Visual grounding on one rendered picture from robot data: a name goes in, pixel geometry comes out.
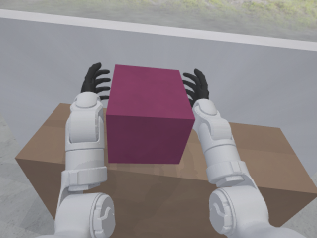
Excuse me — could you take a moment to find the robot left forearm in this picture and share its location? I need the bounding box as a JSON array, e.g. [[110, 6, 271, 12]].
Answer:
[[54, 91, 107, 231]]

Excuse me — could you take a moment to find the left robot upper arm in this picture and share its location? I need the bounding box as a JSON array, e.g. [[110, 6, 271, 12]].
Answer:
[[35, 192, 116, 238]]

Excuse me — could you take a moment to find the carton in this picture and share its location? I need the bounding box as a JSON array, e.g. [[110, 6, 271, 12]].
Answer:
[[106, 64, 195, 165]]

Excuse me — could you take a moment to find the pedestal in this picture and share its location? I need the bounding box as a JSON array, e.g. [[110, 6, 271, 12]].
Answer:
[[15, 103, 317, 238]]

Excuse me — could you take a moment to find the robot left hand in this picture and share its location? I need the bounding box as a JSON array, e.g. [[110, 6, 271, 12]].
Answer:
[[80, 62, 111, 100]]

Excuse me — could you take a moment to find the right robot upper arm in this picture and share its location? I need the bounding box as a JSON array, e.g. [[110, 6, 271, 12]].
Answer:
[[209, 185, 306, 238]]

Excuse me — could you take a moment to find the robot right forearm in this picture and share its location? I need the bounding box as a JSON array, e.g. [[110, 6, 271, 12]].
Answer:
[[192, 98, 269, 220]]

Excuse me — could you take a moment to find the robot right hand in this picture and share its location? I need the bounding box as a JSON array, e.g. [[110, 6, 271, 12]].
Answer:
[[182, 69, 209, 108]]

